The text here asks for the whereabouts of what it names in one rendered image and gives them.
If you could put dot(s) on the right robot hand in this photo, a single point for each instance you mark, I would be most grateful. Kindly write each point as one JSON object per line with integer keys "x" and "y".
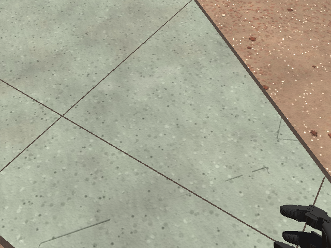
{"x": 314, "y": 217}

